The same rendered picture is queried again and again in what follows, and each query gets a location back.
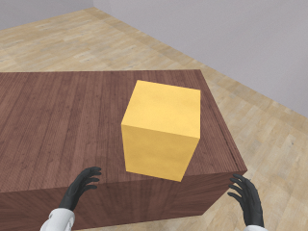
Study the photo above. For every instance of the left robot forearm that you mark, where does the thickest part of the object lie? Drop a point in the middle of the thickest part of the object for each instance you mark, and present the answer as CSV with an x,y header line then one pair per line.
x,y
60,219

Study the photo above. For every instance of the robot right hand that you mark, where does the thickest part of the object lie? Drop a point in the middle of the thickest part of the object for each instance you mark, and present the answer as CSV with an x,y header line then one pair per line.
x,y
249,200

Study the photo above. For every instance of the robot left hand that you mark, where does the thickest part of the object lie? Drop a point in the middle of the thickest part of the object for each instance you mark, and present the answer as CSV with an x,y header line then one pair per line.
x,y
79,186

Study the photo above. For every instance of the carton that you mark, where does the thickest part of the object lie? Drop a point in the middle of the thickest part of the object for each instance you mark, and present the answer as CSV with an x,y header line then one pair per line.
x,y
160,130

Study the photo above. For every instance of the pedestal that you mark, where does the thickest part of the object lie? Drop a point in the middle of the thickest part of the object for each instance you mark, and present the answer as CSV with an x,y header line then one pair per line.
x,y
54,124

